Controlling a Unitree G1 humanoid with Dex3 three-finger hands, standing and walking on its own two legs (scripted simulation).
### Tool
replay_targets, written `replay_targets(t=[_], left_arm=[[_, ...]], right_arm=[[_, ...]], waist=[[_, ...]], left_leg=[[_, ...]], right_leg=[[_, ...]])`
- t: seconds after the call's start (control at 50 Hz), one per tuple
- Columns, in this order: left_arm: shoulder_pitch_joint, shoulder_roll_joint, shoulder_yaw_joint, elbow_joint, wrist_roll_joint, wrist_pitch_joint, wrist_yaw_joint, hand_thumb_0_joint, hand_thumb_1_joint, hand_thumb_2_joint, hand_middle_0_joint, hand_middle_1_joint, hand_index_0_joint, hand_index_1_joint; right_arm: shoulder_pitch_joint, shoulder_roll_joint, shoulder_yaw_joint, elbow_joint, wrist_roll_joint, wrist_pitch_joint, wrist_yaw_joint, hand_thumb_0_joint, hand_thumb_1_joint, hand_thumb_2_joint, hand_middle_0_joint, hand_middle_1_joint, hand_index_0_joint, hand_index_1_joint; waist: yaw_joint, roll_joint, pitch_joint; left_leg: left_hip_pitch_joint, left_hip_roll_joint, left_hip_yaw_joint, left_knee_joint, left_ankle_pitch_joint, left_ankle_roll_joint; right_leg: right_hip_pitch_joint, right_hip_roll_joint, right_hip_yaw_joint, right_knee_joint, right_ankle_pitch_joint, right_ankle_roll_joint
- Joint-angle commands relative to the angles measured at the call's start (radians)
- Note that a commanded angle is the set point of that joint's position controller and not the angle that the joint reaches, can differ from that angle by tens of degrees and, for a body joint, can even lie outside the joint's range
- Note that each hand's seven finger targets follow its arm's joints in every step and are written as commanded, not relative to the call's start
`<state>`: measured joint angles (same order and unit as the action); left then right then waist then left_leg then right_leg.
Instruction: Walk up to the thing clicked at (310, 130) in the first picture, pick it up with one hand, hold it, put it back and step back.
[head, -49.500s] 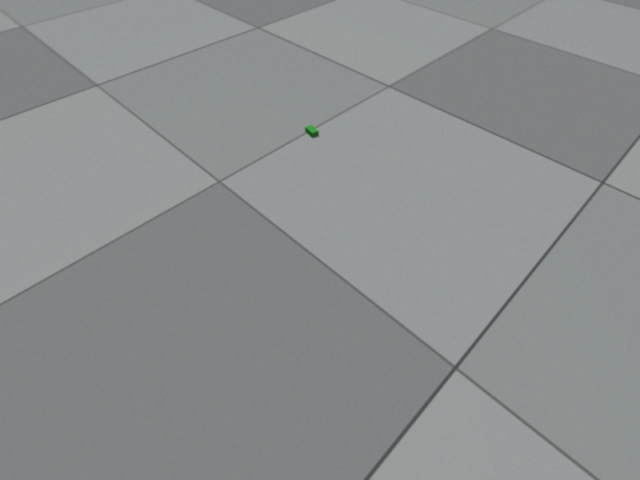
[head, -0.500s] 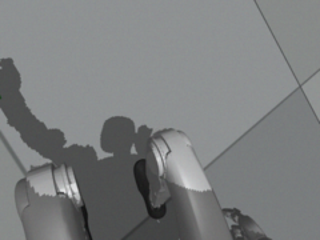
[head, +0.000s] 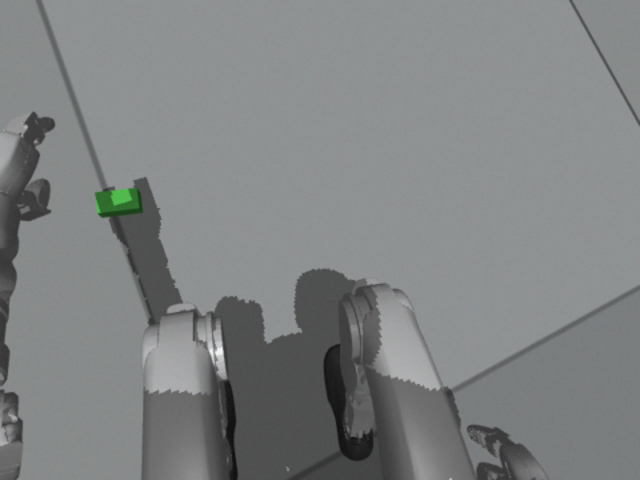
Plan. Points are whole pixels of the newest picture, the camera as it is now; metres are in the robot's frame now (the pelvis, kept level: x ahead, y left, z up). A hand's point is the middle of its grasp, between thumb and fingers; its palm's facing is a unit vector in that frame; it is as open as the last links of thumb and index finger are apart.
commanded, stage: home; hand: left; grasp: from above
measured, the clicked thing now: (119, 202) +0.53 +0.29 -0.38
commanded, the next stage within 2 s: none
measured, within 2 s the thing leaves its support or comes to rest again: neither
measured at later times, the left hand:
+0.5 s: hand out of the picture +0.30 +0.24 +0.09, palm faces -0.02 -0.90 -0.43, open 7.4 cm
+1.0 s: hand out of the picture +0.23 +0.20 +0.27, palm faces +0.19 -0.96 -0.21, open 7.4 cm
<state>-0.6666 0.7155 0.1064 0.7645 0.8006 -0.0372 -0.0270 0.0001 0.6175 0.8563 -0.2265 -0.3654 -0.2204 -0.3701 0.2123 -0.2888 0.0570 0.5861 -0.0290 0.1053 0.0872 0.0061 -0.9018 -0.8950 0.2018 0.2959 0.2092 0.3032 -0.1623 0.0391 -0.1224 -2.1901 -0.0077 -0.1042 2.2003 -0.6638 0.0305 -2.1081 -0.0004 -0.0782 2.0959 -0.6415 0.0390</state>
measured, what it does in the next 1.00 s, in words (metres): rises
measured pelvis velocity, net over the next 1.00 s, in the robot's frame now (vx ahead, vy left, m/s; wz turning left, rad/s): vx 0.09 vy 0.00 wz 0.14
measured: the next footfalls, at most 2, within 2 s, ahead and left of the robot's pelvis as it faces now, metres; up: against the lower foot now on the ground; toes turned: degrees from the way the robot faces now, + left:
none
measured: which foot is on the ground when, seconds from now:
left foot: down 0.00-1.00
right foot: down 0.00-1.00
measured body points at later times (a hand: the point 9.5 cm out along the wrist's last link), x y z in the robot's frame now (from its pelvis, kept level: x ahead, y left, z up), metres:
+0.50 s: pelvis +0.03 +0.00 +0.19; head +0.15 +0.04 +0.62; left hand +0.30 +0.28 +0.12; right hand +0.24 -0.22 +0.10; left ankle +0.08 +0.11 -0.36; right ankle +0.11 -0.13 -0.36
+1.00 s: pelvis +0.09 +0.00 +0.32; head +0.11 +0.01 +0.77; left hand +0.22 +0.25 +0.28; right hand +0.27 -0.22 +0.25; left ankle +0.08 +0.11 -0.36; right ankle +0.10 -0.13 -0.36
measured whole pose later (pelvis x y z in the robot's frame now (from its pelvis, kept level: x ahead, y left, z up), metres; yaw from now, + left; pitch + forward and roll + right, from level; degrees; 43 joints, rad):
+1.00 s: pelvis +0.09 +0.00 +0.32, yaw +8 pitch +12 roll -3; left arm 0.49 0.22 0.03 -0.12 -0.07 0.45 0.06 0.01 0.90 0.90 -0.20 -0.30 -0.20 -0.30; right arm 0.30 -0.21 0.05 0.50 0.03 -0.18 -0.18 0.02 -0.90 -0.90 0.20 0.30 0.21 0.30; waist -0.06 0.05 -0.19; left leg -0.74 0.02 -0.06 1.03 -0.50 0.00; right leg -0.69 0.01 -0.05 0.95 -0.47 0.01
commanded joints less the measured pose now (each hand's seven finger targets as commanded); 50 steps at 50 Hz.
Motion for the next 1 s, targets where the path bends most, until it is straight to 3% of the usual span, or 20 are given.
replay_targets(t=[0.0,0.06,0.08,0.1,0.14,0.18,0.26,0.32,0.36,0.42,0.58,0.76,0.84,0.92,0.98], left_arm=[[-0.164,0.150,0.030,-0.335,-0.157,0.028,0.018,0.000,0.900,0.900,-0.200,-0.299,-0.200,-0.299],[-0.094,0.081,0.004,-0.387,-0.238,0.050,0.024,0.000,0.900,0.900,-0.200,-0.298,-0.200,-0.299],[-0.061,0.103,0.032,-0.409,-0.253,0.063,0.031,0.000,0.900,0.900,-0.200,-0.298,-0.200,-0.299],[-0.026,0.088,0.032,-0.410,-0.274,0.075,0.038,0.000,0.900,0.900,-0.200,-0.298,-0.200,-0.299],[0.029,0.010,-0.009,-0.453,-0.330,0.097,0.042,0.000,0.900,0.900,-0.200,-0.299,-0.200,-0.299],[0.097,0.003,0.018,-0.452,-0.380,0.119,0.057,0.000,0.900,0.900,-0.200,-0.299,-0.200,-0.299],[0.225,-0.068,0.013,-0.522,-0.472,0.167,0.074,0.000,0.904,0.910,-0.202,-0.306,-0.202,-0.306],[0.328,-0.129,0.003,-0.533,-0.545,0.204,0.088,0.000,0.901,0.902,-0.200,-0.301,-0.200,-0.301],[0.381,-0.125,0.030,-0.585,-0.590,0.224,0.096,0.000,0.901,0.904,-0.201,-0.302,-0.201,-0.302],[0.468,-0.178,0.016,-0.645,-0.665,0.260,0.101,0.000,0.900,0.901,-0.200,-0.300,-0.200,-0.300],[0.690,-0.280,0.028,-0.773,-0.798,0.347,0.123,0.000,0.900,0.900,-0.200,-0.300,-0.200,-0.300],[0.958,-0.363,0.009,-0.944,-0.868,0.417,0.112,0.000,0.900,0.900,-0.200,-0.300,-0.200,-0.300],[1.096,-0.386,-0.007,-1.015,-0.867,0.438,0.104,0.000,0.900,0.900,-0.200,-0.300,-0.200,-0.300],[1.136,-0.398,-0.021,-1.059,-0.862,0.451,0.085,0.000,0.900,0.900,-0.200,-0.301,-0.200,-0.300],[1.159,-0.398,-0.024,-1.088,-0.858,0.451,0.072,0.000,0.900,0.900,-0.200,-0.300,-0.200,-0.300]], right_arm=[[0.112,-0.211,-0.121,-0.057,0.028,-0.035,-0.032,0.000,-0.900,-0.900,0.200,0.300,0.200,0.300],[0.085,-0.196,-0.126,-0.052,0.037,-0.062,-0.044,0.000,-0.899,-0.900,0.200,0.300,0.200,0.300],[0.078,-0.198,-0.127,-0.061,0.043,-0.069,-0.050,0.000,-0.899,-0.900,0.200,0.300,0.200,0.300],[0.064,-0.193,-0.129,-0.063,0.047,-0.076,-0.056,0.000,-0.899,-0.900,0.200,0.300,0.200,0.300],[0.037,-0.180,-0.128,-0.078,0.051,-0.095,-0.066,0.000,-0.899,-0.900,0.200,0.300,0.200,0.300],[0.017,-0.171,-0.125,-0.079,0.058,-0.115,-0.079,0.000,-0.899,-0.900,0.200,0.300,0.200,0.300],[-0.022,-0.146,-0.118,-0.107,0.068,-0.149,-0.098,0.000,-0.899,-0.900,0.200,0.300,0.200,0.300],[-0.051,-0.125,-0.107,-0.121,0.073,-0.172,-0.113,0.000,-0.900,-0.900,0.200,0.300,0.200,0.300],[-0.058,-0.119,-0.104,-0.133,0.074,-0.185,-0.123,0.000,-0.900,-0.900,0.200,0.300,0.200,0.300],[-0.073,-0.107,-0.095,-0.147,0.076,-0.203,-0.143,0.000,-0.900,-0.900,0.200,0.300,0.200,0.299],[-0.025,-0.067,-0.065,-0.152,0.075,-0.253,-0.206,0.000,-0.901,-0.899,0.200,0.299,0.200,0.299],[0.021,-0.043,-0.052,-0.192,0.062,-0.304,-0.264,0.000,-0.901,-0.899,0.200,0.299,0.200,0.299],[0.025,-0.034,-0.052,-0.219,0.060,-0.325,-0.279,0.000,-0.901,-0.899,0.200,0.299,0.200,0.299],[0.023,-0.040,-0.056,-0.231,0.054,-0.342,-0.283,0.000,-0.901,-0.899,0.200,0.299,0.200,0.299],[0.021,-0.044,-0.063,-0.234,0.048,-0.356,-0.284,0.000,-0.901,-0.899,0.200,0.299,0.200,0.299]], waist=[[0.012,0.250,-0.689],[0.013,0.239,-0.635],[0.037,0.227,-0.665],[0.038,0.216,-0.648],[0.030,0.191,-0.622],[0.043,0.165,-0.588],[0.058,0.144,-0.584],[0.053,0.097,-0.510],[0.071,0.107,-0.522],[0.069,0.096,-0.465],[0.078,0.079,-0.397],[0.094,0.065,-0.260],[0.110,0.022,-0.192],[0.107,0.026,-0.122],[0.105,0.019,-0.129]], left_leg=[[0.676,0.022,-0.018,-0.428,0.088,0.004],[0.746,0.029,-0.031,-0.508,0.070,-0.001],[0.793,0.029,-0.037,-0.536,0.077,-0.003],[0.810,0.029,-0.030,-0.556,0.083,-0.004],[0.848,0.028,-0.026,-0.602,0.081,-0.005],[0.880,0.024,-0.026,-0.642,0.079,-0.006],[0.967,0.019,-0.005,-0.715,0.150,-0.010],[0.985,0.017,0.010,-0.771,0.124,-0.005],[1.051,0.017,0.005,-0.822,0.135,-0.007],[1.121,0.019,-0.006,-0.908,0.106,-0.011],[1.327,0.026,0.001,-1.072,0.283,-0.018],[1.494,0.011,0.046,-1.248,0.370,-0.016],[1.519,0.004,0.047,-1.303,0.369,-0.012],[1.564,0.012,0.041,-1.350,0.379,-0.014],[1.590,0.011,0.044,-1.360,0.412,-0.016]], right_leg=[[0.392,0.028,-0.028,-0.293,0.143,-0.076],[0.433,0.024,-0.025,-0.349,0.137,-0.069],[0.467,0.023,-0.024,-0.367,0.144,-0.069],[0.490,0.020,-0.021,-0.394,0.145,-0.067],[0.540,0.019,-0.017,-0.443,0.147,-0.064],[0.592,0.015,-0.008,-0.492,0.142,-0.062],[0.722,0.014,0.010,-0.588,0.177,-0.064],[0.814,0.018,0.023,-0.674,0.157,-0.062],[0.875,0.017,0.031,-0.717,0.163,-0.062],[0.944,0.018,0.039,-0.801,0.148,-0.059],[1.183,0.022,0.037,-0.984,0.289,-0.057],[1.422,0.028,0.030,-1.201,0.367,-0.050],[1.476,0.030,0.021,-1.269,0.361,-0.047],[1.480,0.035,0.006,-1.293,0.359,-0.047],[1.497,0.037,-0.001,-1.297,0.376,-0.048]])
